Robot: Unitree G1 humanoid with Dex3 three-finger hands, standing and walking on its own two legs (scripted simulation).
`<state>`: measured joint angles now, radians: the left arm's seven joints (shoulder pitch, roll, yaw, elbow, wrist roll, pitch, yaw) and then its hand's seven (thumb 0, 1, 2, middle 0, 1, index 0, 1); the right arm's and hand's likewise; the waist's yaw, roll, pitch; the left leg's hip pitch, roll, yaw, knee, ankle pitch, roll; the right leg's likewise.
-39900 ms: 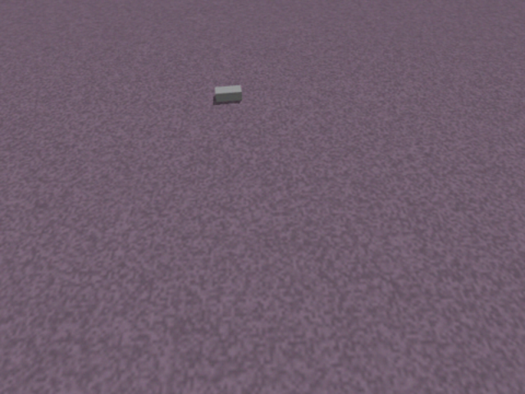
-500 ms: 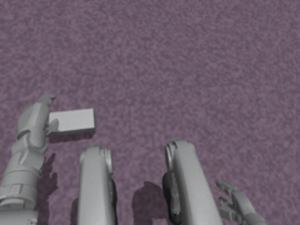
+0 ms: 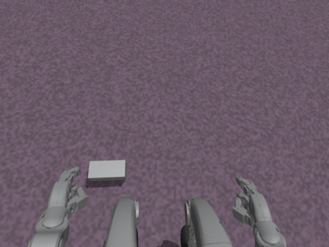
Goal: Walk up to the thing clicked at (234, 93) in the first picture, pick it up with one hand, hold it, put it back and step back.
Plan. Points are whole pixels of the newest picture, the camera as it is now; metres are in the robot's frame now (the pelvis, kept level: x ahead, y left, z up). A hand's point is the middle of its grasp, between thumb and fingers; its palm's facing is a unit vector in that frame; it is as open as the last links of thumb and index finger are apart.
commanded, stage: home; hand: left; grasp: from above
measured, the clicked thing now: (108, 170) +0.45 +0.25 -0.58
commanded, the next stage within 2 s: none
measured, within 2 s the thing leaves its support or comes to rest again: neither
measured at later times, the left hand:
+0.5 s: hand (65, 209) +0.20 +0.19 +0.06, palm faces +0.10 -0.98 -0.19, open 7.4 cm
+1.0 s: hand (69, 212) +0.20 +0.18 +0.06, palm faces +0.09 -0.98 -0.19, open 7.4 cm
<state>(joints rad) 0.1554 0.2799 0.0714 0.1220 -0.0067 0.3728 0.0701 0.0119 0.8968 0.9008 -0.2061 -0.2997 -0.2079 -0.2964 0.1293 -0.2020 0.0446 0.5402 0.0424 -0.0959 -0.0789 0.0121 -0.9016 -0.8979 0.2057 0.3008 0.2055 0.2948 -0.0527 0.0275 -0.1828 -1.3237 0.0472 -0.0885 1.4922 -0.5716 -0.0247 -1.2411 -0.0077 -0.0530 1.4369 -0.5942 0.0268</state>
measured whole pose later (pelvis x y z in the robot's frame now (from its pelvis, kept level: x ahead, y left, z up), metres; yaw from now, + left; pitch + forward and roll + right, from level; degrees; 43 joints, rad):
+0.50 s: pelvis +0.05 +0.00 +0.10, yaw +2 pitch +10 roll -3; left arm 0.52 0.22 0.04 -0.16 -0.06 0.47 0.03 0.01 0.90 0.90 -0.20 -0.30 -0.20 -0.30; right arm 0.30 -0.22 0.03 0.52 0.02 -0.22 -0.18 0.02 -0.90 -0.90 0.21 0.30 0.21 0.29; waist -0.05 0.05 -0.18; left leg -0.72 0.05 -0.06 1.02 -0.47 -0.02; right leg -0.64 -0.01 -0.05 0.94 -0.48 0.03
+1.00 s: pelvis +0.04 +0.00 +0.10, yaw +2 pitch +9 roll -3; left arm 0.50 0.22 0.03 -0.13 -0.05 0.47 0.02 0.01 0.90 0.90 -0.20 -0.30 -0.20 -0.29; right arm 0.29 -0.21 0.03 0.55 0.01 -0.24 -0.18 0.02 -0.90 -0.90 0.21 0.30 0.21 0.30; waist -0.04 0.04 -0.15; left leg -0.70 0.05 -0.06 1.01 -0.47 -0.02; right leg -0.62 -0.01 -0.05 0.94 -0.48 0.02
